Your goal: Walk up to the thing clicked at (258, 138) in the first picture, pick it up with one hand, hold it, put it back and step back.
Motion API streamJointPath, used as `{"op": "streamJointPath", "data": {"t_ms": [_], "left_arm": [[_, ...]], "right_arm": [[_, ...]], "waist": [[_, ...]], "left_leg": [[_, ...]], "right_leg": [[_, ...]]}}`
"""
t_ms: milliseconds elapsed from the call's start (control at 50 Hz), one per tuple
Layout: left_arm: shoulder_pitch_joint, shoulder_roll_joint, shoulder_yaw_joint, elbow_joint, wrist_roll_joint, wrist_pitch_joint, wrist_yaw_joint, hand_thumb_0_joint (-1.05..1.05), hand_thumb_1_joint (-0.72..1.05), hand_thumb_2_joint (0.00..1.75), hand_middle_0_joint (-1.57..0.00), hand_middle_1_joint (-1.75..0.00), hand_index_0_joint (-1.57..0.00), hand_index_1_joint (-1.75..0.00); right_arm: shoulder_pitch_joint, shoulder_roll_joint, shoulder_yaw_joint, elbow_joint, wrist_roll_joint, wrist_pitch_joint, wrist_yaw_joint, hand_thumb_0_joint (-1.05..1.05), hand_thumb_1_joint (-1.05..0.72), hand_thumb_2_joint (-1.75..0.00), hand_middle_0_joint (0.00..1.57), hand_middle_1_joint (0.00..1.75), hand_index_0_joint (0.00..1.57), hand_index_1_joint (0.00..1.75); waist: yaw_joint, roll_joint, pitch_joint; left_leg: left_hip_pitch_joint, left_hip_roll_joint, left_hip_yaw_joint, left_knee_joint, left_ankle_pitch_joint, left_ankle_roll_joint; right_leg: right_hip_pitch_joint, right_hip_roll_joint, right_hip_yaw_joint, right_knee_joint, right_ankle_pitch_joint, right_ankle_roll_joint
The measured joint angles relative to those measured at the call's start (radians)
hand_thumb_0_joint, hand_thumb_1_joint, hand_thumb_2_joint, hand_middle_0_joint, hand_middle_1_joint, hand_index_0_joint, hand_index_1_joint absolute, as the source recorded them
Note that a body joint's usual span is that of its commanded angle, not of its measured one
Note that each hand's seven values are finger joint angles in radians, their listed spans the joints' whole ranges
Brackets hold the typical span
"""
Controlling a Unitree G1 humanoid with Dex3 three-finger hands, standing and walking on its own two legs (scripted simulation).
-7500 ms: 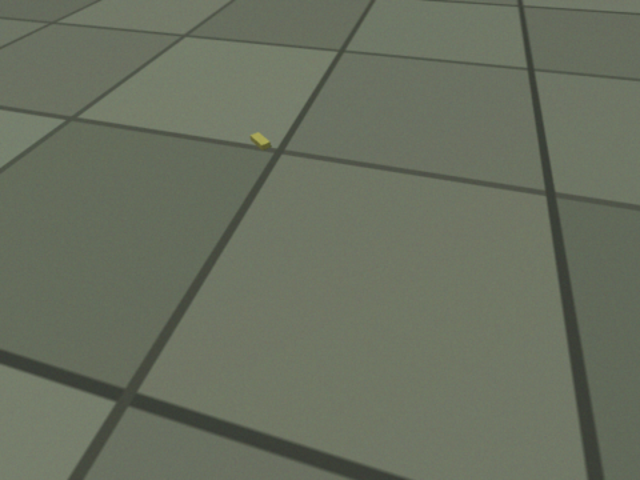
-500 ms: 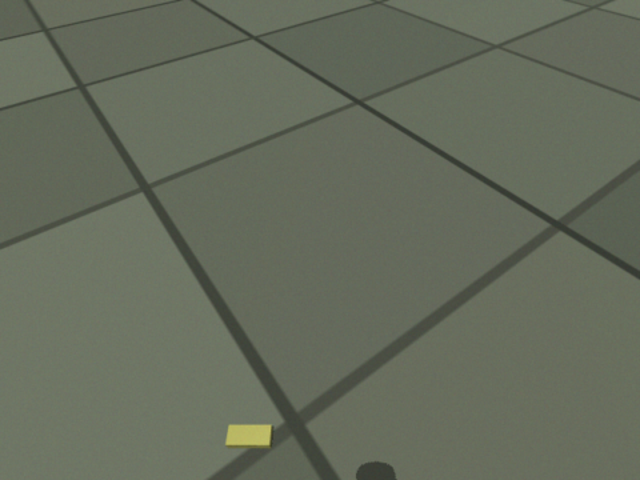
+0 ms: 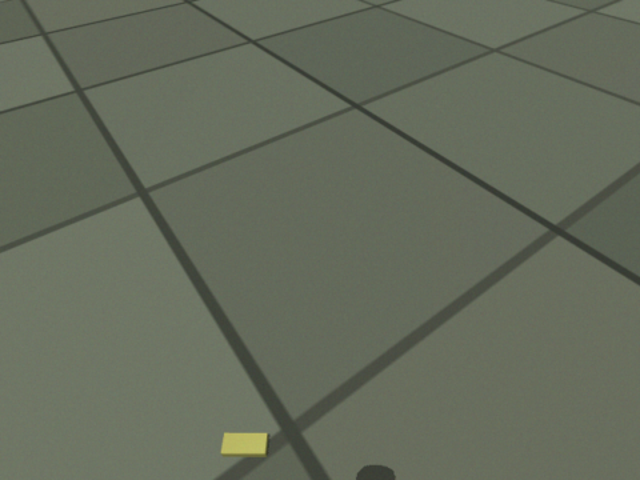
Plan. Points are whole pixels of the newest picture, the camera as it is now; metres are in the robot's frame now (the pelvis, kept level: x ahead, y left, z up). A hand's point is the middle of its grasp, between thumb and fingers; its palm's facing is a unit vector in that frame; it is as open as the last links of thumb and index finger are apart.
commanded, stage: stand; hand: left
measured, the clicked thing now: (245, 444) +0.39 +0.27 -0.77
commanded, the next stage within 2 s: none
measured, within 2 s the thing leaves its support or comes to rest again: neither
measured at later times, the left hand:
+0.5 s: hand out of the picture +0.10 +0.24 -0.16, palm faces -0.02 -0.94 -0.34, open 7.4 cm
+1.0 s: hand out of the picture +0.09 +0.25 -0.15, palm faces -0.02 -0.94 -0.35, open 7.4 cm
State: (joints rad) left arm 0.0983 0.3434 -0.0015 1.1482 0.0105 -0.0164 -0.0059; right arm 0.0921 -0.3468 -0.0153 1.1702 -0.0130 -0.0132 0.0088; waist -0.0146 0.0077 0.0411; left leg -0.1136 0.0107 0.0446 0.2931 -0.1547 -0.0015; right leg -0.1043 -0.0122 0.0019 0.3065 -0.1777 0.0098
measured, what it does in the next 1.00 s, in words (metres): stands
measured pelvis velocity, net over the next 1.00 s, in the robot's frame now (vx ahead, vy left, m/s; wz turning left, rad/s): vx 0.02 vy -0.01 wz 0.01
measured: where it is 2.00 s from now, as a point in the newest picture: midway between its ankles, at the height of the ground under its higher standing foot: outside the picture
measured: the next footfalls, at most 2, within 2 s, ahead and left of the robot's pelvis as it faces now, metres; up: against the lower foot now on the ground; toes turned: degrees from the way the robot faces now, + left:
none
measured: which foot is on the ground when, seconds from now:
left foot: down 0.00-1.00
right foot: down 0.00-1.00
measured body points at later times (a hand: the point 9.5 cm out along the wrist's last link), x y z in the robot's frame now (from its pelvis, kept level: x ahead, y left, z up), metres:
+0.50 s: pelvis +0.02 -0.01 +0.00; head +0.03 -0.01 +0.45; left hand +0.10 +0.29 -0.13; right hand +0.11 -0.31 -0.13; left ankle +0.00 +0.12 -0.75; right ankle -0.01 -0.12 -0.75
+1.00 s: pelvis +0.02 -0.01 +0.00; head +0.03 -0.01 +0.45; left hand +0.10 +0.29 -0.13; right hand +0.10 -0.31 -0.13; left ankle +0.00 +0.12 -0.75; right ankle -0.01 -0.12 -0.75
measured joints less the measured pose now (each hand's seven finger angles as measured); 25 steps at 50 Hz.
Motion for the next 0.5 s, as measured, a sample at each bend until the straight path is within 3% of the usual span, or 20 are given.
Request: {"op": "streamJointPath", "data": {"t_ms": [500], "left_arm": [[-0.008, -0.003, 0.001, -0.005, -0.002, -0.003, 0.005, 0.01, 0.9, 0.9, -0.2, -0.3, -0.21, -0.3]], "right_arm": [[-0.023, -0.004, 0.008, -0.019, 0.004, 0.004, -0.006, 0.0, -0.91, -0.9, 0.21, 0.3, 0.2, 0.3]], "waist": [[0.004, 0.001, -0.002]], "left_leg": [[0.021, 0.016, -0.014, -0.003, -0.024, -0.016]], "right_leg": [[0.035, 0.017, -0.014, -0.026, -0.016, -0.014]]}}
